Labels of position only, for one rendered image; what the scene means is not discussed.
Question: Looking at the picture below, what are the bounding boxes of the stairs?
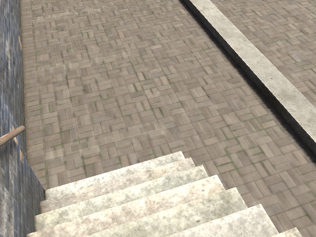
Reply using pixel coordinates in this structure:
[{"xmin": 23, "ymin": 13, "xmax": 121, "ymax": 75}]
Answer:
[{"xmin": 27, "ymin": 151, "xmax": 302, "ymax": 237}]

